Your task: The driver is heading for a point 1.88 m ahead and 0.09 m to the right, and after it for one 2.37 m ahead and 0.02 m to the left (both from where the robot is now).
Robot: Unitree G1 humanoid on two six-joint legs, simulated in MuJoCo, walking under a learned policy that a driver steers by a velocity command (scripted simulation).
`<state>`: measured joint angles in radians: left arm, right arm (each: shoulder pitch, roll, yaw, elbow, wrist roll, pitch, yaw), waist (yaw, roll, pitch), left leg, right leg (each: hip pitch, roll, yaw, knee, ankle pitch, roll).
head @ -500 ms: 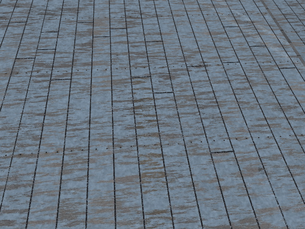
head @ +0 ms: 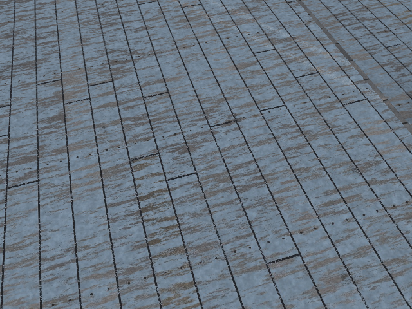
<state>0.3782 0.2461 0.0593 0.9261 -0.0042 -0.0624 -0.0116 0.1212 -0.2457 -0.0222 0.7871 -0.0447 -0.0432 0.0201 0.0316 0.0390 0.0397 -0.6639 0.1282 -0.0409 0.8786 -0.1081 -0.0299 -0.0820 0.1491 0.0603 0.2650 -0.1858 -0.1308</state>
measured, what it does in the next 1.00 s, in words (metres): walks ahead: left foot, then right foot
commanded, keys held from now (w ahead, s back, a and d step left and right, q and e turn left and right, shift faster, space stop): w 1.00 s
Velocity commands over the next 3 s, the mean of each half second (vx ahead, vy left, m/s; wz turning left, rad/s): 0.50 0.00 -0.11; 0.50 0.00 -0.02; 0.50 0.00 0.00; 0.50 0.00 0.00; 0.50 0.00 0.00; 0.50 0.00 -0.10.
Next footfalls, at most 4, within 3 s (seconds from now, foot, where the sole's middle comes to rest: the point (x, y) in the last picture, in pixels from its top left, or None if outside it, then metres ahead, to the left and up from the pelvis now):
0.24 left None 0.31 0.13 -0.78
0.78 right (254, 277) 0.58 -0.08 -0.78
1.32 left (203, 199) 0.88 0.10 -0.78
1.88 right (252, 142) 1.17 -0.10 -0.78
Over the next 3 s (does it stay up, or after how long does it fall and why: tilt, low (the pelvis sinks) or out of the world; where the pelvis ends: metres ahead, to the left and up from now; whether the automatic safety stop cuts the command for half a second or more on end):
stays up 1.60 -0.03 -0.02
